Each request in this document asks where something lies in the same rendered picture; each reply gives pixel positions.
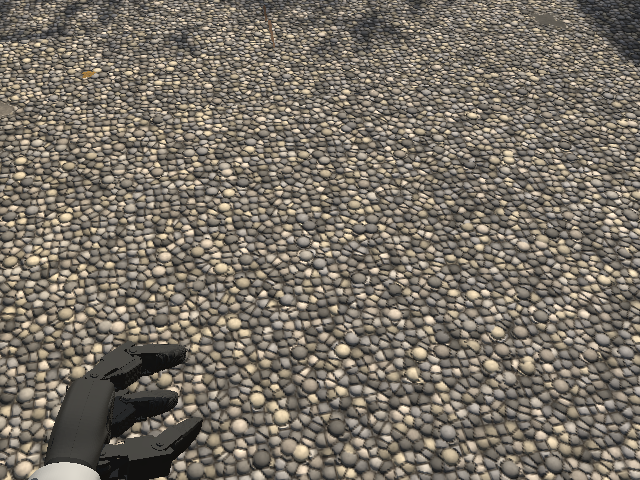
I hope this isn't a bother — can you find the left robot hand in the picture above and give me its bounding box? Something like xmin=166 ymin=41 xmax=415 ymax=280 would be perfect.
xmin=44 ymin=341 xmax=203 ymax=480

